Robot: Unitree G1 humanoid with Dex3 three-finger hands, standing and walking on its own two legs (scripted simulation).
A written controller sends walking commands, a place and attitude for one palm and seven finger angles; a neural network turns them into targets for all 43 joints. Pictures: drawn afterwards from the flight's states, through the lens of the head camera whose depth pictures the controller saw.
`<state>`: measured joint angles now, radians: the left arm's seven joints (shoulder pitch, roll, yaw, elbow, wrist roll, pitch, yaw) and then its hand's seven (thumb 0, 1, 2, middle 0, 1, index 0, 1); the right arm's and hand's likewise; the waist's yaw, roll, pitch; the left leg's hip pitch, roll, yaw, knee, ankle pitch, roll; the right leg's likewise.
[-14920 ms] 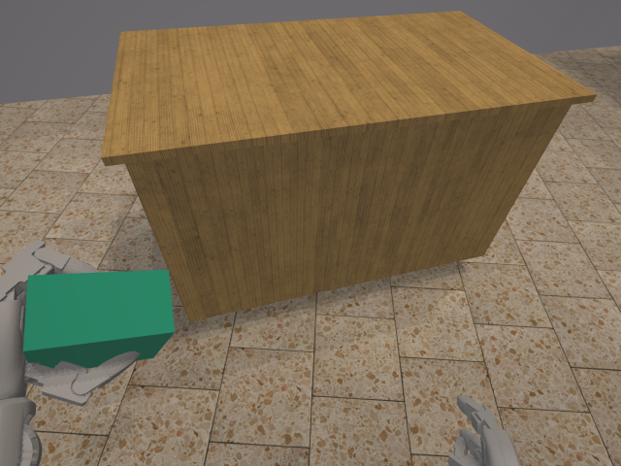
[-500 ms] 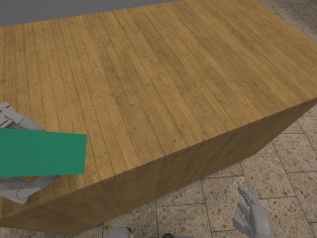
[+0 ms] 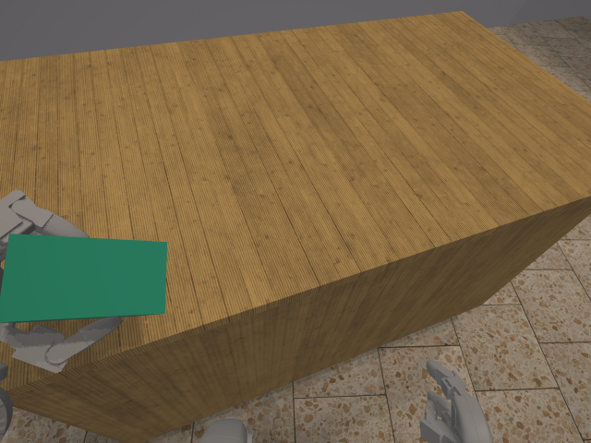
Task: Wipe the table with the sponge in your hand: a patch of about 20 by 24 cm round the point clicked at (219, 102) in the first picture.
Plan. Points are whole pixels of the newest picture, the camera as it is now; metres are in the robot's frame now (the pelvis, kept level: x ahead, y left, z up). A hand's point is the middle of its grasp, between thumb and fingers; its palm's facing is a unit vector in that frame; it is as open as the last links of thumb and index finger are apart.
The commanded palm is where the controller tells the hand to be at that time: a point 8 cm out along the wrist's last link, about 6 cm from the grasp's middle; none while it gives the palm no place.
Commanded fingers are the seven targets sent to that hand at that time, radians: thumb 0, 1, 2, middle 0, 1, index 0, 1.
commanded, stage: shuffle to correct the standing spot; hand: left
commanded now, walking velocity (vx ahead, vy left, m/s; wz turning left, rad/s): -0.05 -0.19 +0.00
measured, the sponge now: (108, 283) +0.23 +0.21 +0.16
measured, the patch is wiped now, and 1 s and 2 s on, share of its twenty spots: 0.00 0.00 0.00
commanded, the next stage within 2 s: come to a stop and stand still in 0.42 s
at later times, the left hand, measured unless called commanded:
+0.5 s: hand (117, 269) +0.23 +0.20 +0.18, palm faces +0.30 -0.84 -0.45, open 10.2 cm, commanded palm +0.18 +0.24 +0.19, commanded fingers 0.00 0.10 1.30 -1.20 -1.60 -1.20 -1.60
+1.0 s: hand (80, 263) +0.24 +0.24 +0.16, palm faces +0.28 -0.88 -0.38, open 10.2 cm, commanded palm +0.19 +0.29 +0.19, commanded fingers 0.00 0.10 1.30 -1.20 -1.60 -1.20 -1.60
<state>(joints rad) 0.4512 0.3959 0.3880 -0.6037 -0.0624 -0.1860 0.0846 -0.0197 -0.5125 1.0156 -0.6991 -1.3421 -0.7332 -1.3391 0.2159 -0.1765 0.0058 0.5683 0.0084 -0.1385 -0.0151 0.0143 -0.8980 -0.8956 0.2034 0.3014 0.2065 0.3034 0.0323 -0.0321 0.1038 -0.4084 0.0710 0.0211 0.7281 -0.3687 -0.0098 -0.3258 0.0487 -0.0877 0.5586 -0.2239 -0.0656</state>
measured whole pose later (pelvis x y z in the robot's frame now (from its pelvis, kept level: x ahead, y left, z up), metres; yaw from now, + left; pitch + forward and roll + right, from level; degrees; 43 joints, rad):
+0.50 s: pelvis +0.02 -0.04 +0.00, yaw +0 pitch +0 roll -1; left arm 0.52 0.43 0.39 -0.61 -0.09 -0.17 0.10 -0.02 -0.51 1.02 -0.70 -1.34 -0.73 -1.34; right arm 0.19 -0.20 -0.02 0.56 0.02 -0.11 -0.03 0.01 -0.90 -0.90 0.20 0.30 0.21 0.30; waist 0.00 -0.01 0.10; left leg -0.32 0.10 -0.01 0.58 -0.27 -0.05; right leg -0.27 0.06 -0.10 0.52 -0.26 -0.07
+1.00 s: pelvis +0.02 +0.02 +0.01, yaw -2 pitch -1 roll -1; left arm 0.45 0.35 0.32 -0.46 -0.04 -0.21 0.09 -0.02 -0.51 1.02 -0.70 -1.34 -0.73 -1.34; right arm 0.20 -0.21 0.01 0.57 0.01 -0.17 -0.01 0.01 -0.90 -0.90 0.20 0.30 0.20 0.30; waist 0.01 -0.03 0.08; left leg -0.24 0.02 0.07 0.49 -0.24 0.02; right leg -0.23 -0.01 -0.02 0.45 -0.21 0.01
